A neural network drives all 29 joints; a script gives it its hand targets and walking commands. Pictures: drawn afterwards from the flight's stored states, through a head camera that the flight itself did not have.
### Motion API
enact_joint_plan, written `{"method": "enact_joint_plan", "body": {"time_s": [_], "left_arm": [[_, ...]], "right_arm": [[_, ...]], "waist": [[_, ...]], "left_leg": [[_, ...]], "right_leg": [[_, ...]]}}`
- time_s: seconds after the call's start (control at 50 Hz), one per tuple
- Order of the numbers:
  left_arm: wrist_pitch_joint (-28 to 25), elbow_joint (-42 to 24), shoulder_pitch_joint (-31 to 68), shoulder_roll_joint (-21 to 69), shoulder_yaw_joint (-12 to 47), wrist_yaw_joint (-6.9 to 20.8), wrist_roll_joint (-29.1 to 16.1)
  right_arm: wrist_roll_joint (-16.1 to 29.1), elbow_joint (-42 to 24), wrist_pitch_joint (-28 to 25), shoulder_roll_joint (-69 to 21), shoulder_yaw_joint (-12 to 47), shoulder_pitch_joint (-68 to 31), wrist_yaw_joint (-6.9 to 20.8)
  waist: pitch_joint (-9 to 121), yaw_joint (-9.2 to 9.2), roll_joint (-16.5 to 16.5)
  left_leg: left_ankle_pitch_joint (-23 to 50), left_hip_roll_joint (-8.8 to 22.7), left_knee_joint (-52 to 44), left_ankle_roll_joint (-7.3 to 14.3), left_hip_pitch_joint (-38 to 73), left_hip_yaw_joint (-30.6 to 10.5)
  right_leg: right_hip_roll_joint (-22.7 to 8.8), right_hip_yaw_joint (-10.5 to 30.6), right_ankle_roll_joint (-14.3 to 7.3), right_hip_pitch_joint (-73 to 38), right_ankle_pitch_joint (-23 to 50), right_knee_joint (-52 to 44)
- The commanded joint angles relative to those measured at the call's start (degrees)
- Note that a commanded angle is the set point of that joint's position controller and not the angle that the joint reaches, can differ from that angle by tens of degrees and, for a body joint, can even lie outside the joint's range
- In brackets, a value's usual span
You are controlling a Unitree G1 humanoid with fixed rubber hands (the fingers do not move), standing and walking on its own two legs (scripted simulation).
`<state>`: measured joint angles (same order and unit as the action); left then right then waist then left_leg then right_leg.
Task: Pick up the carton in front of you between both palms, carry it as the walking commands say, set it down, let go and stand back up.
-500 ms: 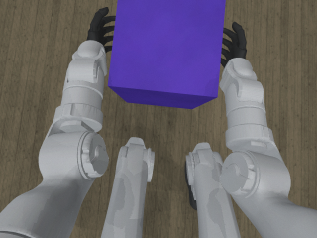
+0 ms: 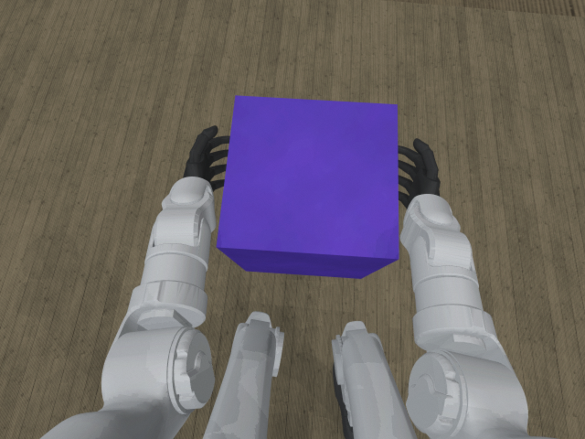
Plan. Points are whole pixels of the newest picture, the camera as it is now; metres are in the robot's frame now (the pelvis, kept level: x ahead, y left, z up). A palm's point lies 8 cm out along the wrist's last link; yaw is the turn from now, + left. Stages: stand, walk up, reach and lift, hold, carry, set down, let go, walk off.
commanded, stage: reach and lift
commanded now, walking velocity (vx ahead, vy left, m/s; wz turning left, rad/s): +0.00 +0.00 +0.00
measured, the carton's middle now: (308, 202) +0.45 +0.02 -0.12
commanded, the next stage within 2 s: hold in 1.86 s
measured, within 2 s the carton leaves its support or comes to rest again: neither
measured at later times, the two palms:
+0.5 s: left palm (166, 164) +0.39 +0.16 +0.11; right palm (501, 180) +0.40 -0.14 +0.12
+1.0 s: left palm (110, 139) +0.35 +0.15 +0.22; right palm out of the picture +0.36 -0.15 +0.23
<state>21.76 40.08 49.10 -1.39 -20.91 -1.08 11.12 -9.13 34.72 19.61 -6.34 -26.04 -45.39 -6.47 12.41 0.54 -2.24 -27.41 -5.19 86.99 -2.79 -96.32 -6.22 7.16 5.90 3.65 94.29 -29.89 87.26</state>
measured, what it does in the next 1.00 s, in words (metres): rises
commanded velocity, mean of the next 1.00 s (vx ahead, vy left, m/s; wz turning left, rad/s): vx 0.00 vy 0.00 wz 0.00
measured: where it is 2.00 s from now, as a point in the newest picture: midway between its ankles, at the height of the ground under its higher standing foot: (299, 408)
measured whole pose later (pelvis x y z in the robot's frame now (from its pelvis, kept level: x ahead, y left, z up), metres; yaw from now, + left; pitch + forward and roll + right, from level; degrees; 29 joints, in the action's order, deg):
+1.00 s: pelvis +0.07 -0.01 +0.20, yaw +1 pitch -2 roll +0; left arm 35.2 24.0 16.7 9.1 -16.4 -0.7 16.8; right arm -16.1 24.7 33.6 -9.2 -17.0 -17.2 -0.3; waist 3.6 0.2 -0.6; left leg -12.1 -2.5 26.2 -1.0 -11.8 -8.0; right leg 2.9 8.6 0.5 10.5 -14.2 27.2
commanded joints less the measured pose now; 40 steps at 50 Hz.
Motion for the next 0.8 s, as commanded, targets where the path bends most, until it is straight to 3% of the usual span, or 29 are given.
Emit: {"method": "enact_joint_plan", "body": {"time_s": [0.0, 0.44, 0.64, 0.78], "left_arm": [[-1.7, 0.52, 30.6, 64.49, 29.86, 13.97, -9.23], [-3.37, -4.37, 8.11, 66.25, 33.45, 13.51, -6.78], [1.2, -10.63, -1.9, 66.46, 37.78, 13.8, -8.41], [7.24, -17.69, -5.99, 65.6, 40.72, 13.98, -9.85]], "right_arm": [[8.2, 3.56, -0.42, -60.54, 34.49, -36.07, 15.41], [5.24, 1.66, -1.33, -61.52, 38.66, -11.06, 16.43], [5.8, -3.29, 3.46, -60.69, 42.34, -0.18, 17.91], [7.48, -8.82, 9.6, -60.36, 44.8, 5.03, 18.97]], "waist": [[46.78, 1.28, 3.62], [28.17, 0.27, 2.72], [18.78, -0.09, 2.65], [10.1, -0.42, 1.97]], "left_leg": [[14.15, -3.89, -13.35, 1.22, 39.37, 7.81], [21.79, -1.68, -39.85, 2.58, 66.75, 2.66], [30.6, -0.56, -52.76, 2.03, 81.8, 1.62], [30.33, -0.15, -60.9, 1.87, 89.55, 1.66]], "right_leg": [[4.09, -8.08, -1.03, -24.23, 11.05, -13.36], [0.52, -1.9, -2.39, -56.39, 20.89, -40.87], [-0.92, -0.79, -2.51, -73.18, 30.75, -53.76], [-1.82, -0.71, -2.34, -82.7, 32.11, -61.82]]}}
